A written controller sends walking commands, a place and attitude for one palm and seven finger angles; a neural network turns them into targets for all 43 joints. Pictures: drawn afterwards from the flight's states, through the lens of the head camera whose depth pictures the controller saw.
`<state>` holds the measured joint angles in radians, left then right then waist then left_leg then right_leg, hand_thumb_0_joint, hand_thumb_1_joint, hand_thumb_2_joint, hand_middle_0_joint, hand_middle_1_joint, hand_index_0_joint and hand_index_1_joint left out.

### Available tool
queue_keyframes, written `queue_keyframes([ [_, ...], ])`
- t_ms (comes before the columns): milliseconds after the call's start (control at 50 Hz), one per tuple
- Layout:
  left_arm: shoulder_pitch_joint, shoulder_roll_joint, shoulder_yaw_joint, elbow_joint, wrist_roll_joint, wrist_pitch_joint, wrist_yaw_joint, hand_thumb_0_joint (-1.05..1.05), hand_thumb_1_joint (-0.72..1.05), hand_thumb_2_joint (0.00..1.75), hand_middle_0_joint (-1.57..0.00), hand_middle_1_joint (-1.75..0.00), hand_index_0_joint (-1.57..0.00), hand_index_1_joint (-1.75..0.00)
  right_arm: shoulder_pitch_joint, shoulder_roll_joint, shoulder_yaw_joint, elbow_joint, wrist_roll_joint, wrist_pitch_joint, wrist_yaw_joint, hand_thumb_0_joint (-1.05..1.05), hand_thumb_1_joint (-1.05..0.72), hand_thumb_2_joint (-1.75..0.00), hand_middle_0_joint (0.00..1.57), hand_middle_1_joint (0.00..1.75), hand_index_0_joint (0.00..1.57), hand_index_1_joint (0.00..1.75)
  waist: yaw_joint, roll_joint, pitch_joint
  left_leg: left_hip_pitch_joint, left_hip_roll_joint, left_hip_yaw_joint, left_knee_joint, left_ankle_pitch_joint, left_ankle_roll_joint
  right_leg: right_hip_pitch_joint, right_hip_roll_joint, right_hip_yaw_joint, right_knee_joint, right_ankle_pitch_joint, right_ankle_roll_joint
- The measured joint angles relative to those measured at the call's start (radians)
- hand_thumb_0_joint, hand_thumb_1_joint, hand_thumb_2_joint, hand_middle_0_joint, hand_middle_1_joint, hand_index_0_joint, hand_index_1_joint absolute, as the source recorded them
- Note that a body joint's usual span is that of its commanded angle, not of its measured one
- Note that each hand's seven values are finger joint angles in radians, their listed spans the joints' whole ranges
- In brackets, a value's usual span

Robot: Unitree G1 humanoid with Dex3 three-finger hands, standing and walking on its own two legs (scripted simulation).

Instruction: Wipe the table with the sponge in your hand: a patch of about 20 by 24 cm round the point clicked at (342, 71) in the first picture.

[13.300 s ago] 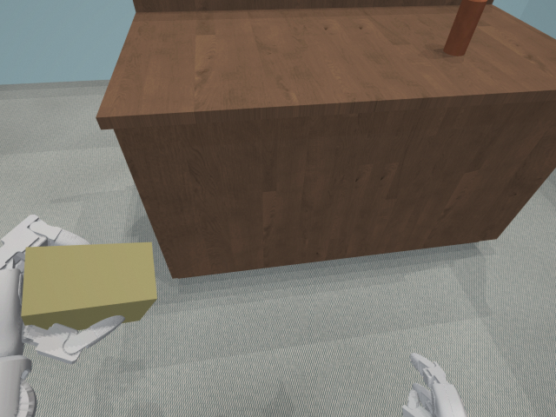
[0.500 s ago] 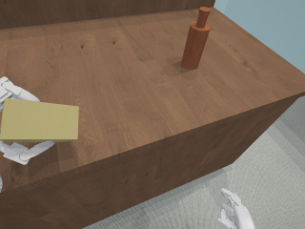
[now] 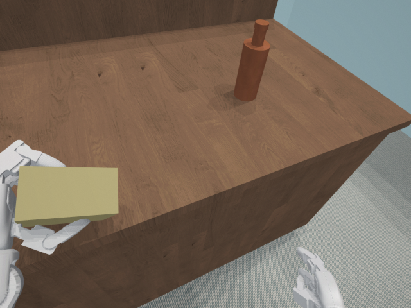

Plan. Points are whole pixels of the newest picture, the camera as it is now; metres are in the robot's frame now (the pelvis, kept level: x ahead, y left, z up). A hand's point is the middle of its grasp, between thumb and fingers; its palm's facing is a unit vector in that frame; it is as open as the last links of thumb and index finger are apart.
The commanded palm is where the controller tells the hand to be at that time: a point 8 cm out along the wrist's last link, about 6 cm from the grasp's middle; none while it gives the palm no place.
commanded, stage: come to a stop and stand still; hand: left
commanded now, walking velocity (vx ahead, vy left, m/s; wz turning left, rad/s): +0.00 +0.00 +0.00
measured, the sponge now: (82, 197) +0.23 +0.22 +0.14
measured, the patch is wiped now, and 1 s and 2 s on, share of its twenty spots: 0.00 0.00 0.00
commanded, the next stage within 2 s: look again from close up in 0.20 s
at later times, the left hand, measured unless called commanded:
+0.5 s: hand (45, 200) +0.22 +0.26 +0.15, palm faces +0.39 -0.84 -0.37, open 10.4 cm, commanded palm +0.16 +0.29 +0.18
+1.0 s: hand (62, 203) +0.21 +0.22 +0.17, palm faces +0.26 -0.76 -0.60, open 10.4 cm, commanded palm +0.16 +0.27 +0.20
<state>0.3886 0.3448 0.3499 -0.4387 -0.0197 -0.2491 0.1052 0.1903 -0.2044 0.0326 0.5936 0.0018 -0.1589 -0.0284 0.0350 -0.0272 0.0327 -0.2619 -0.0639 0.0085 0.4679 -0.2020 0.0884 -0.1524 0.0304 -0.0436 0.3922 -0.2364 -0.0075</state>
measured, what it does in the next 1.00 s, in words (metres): stands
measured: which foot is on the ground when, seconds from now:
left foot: down 0.00-1.00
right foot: down 0.00-1.00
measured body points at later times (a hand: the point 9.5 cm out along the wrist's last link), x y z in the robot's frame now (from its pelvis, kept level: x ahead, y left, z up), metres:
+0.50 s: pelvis +0.00 +0.01 +0.00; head +0.02 +0.03 +0.45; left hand +0.19 +0.30 +0.17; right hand +0.19 -0.21 -0.07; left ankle +0.03 +0.05 -0.74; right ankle -0.02 -0.12 -0.74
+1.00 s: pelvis -0.02 -0.02 -0.01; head -0.02 -0.04 +0.44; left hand +0.19 +0.26 +0.21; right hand +0.20 -0.23 -0.08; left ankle +0.03 +0.05 -0.74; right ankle -0.02 -0.12 -0.74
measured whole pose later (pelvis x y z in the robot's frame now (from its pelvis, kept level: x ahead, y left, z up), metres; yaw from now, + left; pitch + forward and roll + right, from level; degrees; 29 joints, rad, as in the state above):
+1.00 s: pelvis -0.02 -0.02 -0.01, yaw -1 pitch -1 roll +0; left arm 0.35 0.50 0.37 -0.49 0.01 0.06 -0.04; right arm 0.12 -0.25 0.06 0.57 -0.03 -0.07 0.01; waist 0.05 0.04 0.01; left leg -0.30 -0.05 0.04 0.54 -0.22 0.06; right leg -0.24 0.04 -0.02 0.56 -0.30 -0.04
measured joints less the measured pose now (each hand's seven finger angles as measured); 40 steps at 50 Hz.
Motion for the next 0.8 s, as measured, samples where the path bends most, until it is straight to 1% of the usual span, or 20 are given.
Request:
queue_keyframes([
  [60, 0.015, 0.007, -0.009, -0.001, 0.000, 0.013, -0.006, -0.02, -0.52, 1.01, -0.68, -1.34, -0.71, -1.33, -0.019, 0.006, 0.002, -0.013, 0.001, 0.011, -0.002, 0.01, -0.90, -0.90, 0.21, 0.30, 0.20, 0.30, -0.008, -0.001, -0.001, 0.004, -0.001, 0.003, -0.003, -0.002, 0.001, 0.004, -0.001, 0.003, -0.004, -0.001, 0.002],
  [140, 0.032, 0.023, -0.005, -0.013, -0.005, 0.030, -0.011, -0.02, -0.52, 1.01, -0.68, -1.34, -0.71, -1.33, -0.031, 0.012, 0.005, -0.031, 0.002, 0.023, -0.005, 0.01, -0.90, -0.90, 0.21, 0.30, 0.20, 0.30, -0.010, -0.005, 0.006, 0.009, -0.004, 0.004, -0.005, -0.003, 0.003, 0.007, -0.004, 0.004, -0.003, -0.004, 0.004],
  [240, 0.037, 0.030, 0.005, -0.035, -0.010, 0.040, -0.008, -0.02, -0.52, 1.01, -0.68, -1.34, -0.71, -1.33, -0.028, 0.011, 0.007, -0.038, 0.003, 0.034, -0.005, 0.01, -0.90, -0.90, 0.21, 0.30, 0.20, 0.30, -0.001, -0.005, 0.016, 0.014, -0.007, 0.003, -0.010, -0.001, 0.005, 0.011, -0.007, 0.003, -0.004, -0.004, 0.006],
  [320, 0.033, 0.021, 0.003, -0.036, -0.009, 0.045, -0.004, -0.02, -0.52, 1.01, -0.68, -1.34, -0.71, -1.33, -0.019, 0.009, 0.006, -0.032, 0.004, 0.041, -0.006, 0.01, -0.90, -0.90, 0.21, 0.30, 0.20, 0.30, 0.007, 0.000, 0.018, 0.017, -0.009, 0.002, -0.016, 0.004, 0.006, 0.015, -0.009, 0.002, -0.011, 0.001, 0.009],
  [420, 0.029, 0.010, -0.005, -0.021, -0.004, 0.052, 0.001, -0.02, -0.52, 1.01, -0.68, -1.34, -0.71, -1.33, -0.007, 0.009, 0.006, -0.023, 0.005, 0.045, -0.009, 0.01, -0.90, -0.90, 0.21, 0.30, 0.20, 0.30, 0.008, 0.006, 0.019, 0.024, -0.013, 0.004, -0.031, 0.013, 0.007, 0.018, -0.013, 0.004, -0.018, 0.006, 0.011],
  [520, 0.030, 0.010, -0.008, -0.018, 0.000, 0.057, 0.002, -0.02, -0.52, 1.01, -0.68, -1.34, -0.71, -1.33, 0.003, 0.011, 0.005, -0.018, 0.004, 0.044, -0.010, 0.01, -0.90, -0.90, 0.21, 0.30, 0.21, 0.30, 0.002, 0.009, 0.022, 0.029, -0.015, 0.005, -0.042, 0.019, 0.006, 0.018, -0.015, 0.005, -0.019, 0.008, 0.010],
  [700, 0.051, 0.024, 0.000, -0.024, -0.006, 0.049, -0.001, -0.02, -0.52, 1.01, -0.68, -1.34, -0.71, -1.33, 0.009, 0.004, -0.003, -0.014, 0.007, 0.049, -0.010, 0.01, -0.90, -0.90, 0.21, 0.30, 0.20, 0.30, -0.010, 0.018, 0.016, 0.029, -0.010, 0.002, -0.038, 0.015, 0.001, 0.022, -0.010, 0.002, -0.022, 0.007, 0.005],
  [720, 0.012, 0.061, -0.009, -0.018, 0.005, 0.050, -0.003, -0.02, -0.52, 1.01, -0.68, -1.34, -0.71, -1.33, 0.031, -0.010, 0.016, -0.047, 0.024, 0.058, -0.034, 0.01, -0.90, -0.90, 0.21, 0.30, 0.20, 0.30, -0.004, 0.022, 0.019, 0.015, -0.010, -0.008, -0.022, 0.011, 0.001, 0.015, -0.005, -0.002, -0.010, -0.001, 0.010],
  [740, -0.068, 0.117, -0.010, 0.014, 0.041, 0.047, -0.024, -0.02, -0.52, 1.01, -0.68, -1.34, -0.71, -1.33, 0.050, -0.017, 0.018, -0.062, 0.009, 0.048, -0.038, 0.01, -0.90, -0.90, 0.21, 0.30, 0.20, 0.30, 0.018, 0.019, 0.025, 0.002, -0.014, -0.014, -0.005, 0.008, 0.001, -0.003, -0.006, -0.002, 0.018, -0.008, 0.001],
  [760, -0.150, 0.158, -0.001, 0.057, 0.056, 0.067, -0.046, -0.02, -0.52, 1.01, -0.68, -1.34, -0.71, -1.33, 0.049, -0.022, 0.017, -0.052, -0.008, 0.040, -0.023, 0.01, -0.90, -0.90, 0.20, 0.30, 0.20, 0.30, 0.033, 0.016, 0.027, -0.007, -0.019, -0.016, 0.004, 0.007, -0.004, -0.021, -0.011, -0.004, 0.049, -0.021, -0.008],
  [780, -0.216, 0.176, 0.016, 0.087, 0.044, 0.110, -0.066, -0.02, -0.52, 1.01, -0.68, -1.34, -0.71, -1.33, 0.035, -0.025, 0.020, -0.033, -0.025, 0.038, -0.003, 0.01, -0.90, -0.90, 0.20, 0.30, 0.20, 0.30, 0.038, 0.012, 0.027, -0.009, -0.024, -0.014, 0.005, 0.010, -0.010, -0.034, -0.016, -0.002, 0.074, -0.033, -0.013],
  [800, -0.259, 0.181, 0.040, 0.107, 0.020, 0.157, -0.083, -0.02, -0.52, 1.01, -0.68, -1.34, -0.71, -1.33, 0.016, -0.026, 0.024, -0.012, -0.035, 0.037, 0.014, 0.01, -0.90, -0.90, 0.20, 0.30, 0.20, 0.30, 0.040, 0.010, 0.024, -0.005, -0.025, -0.006, 0.001, 0.014, -0.014, -0.041, -0.019, 0.005, 0.090, -0.041, -0.014],
])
